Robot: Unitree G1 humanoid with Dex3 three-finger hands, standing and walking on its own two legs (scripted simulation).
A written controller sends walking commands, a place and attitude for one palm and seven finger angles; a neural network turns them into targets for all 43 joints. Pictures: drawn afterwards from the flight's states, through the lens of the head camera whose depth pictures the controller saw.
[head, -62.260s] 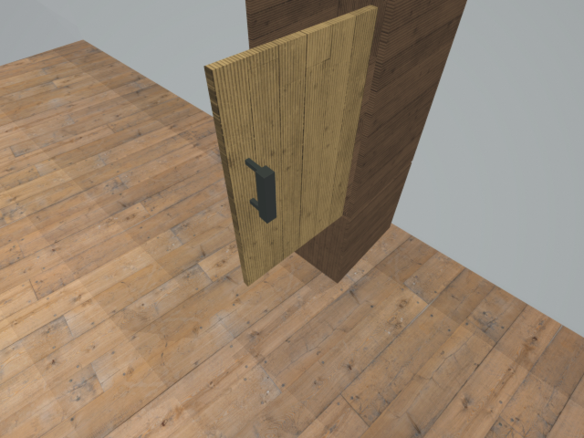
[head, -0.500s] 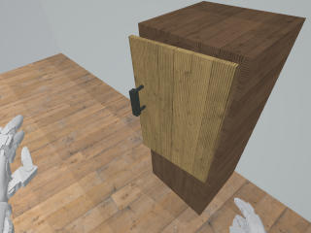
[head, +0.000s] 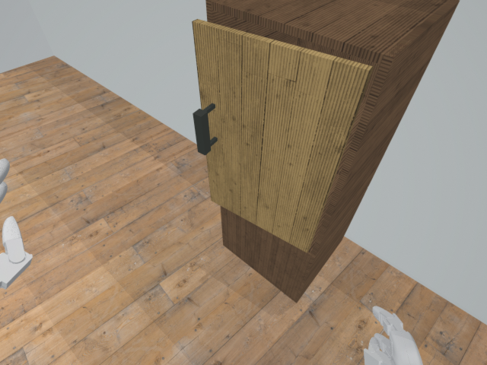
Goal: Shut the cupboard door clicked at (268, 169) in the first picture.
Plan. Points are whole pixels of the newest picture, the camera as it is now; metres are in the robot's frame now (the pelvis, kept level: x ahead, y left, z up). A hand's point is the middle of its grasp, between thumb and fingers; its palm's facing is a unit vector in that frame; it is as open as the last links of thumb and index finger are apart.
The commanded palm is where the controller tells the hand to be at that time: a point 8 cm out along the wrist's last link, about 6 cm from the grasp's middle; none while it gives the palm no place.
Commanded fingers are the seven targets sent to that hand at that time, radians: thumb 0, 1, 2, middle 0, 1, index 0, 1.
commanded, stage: step back with the hand held close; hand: left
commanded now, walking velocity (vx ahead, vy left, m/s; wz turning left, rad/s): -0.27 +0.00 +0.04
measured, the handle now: (207, 128) +0.66 +0.13 +0.01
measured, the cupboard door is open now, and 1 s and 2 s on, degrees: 7 7 7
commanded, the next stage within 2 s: stop stepping back and stand still in 0.72 s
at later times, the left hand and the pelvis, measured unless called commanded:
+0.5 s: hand out of the picture +0.09 +0.27 +0.18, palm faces +0.52 -0.74 -0.44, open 7.4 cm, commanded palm +0.00 +0.30 +0.18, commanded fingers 0.00 0.90 0.90 -0.20 -0.30 -0.20 -0.30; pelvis -0.10 -0.01 -0.02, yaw +6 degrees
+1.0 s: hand out of the picture -0.03 +0.25 +0.18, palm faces +0.34 -0.82 -0.46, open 7.4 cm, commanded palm -0.10 +0.29 +0.18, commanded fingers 0.00 0.90 0.90 -0.20 -0.30 -0.20 -0.30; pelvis -0.25 +0.00 +0.00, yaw -2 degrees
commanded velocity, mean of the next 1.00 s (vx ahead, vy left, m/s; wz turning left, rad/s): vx -0.23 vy -0.02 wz -0.04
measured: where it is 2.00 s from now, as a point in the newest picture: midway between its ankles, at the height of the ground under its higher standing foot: outside the picture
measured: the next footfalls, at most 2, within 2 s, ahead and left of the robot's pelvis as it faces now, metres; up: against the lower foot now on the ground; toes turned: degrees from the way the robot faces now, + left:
right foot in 0.64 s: -0.16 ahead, -0.14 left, +0.00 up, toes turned +4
left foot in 0.82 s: -0.06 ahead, +0.09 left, +0.00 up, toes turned +5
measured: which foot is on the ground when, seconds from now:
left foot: down 0.00-0.66, up 0.68-0.80, down 0.82-1.00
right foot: down 0.00-0.42, up 0.44-0.62, down 0.64-0.84, up 0.86-1.00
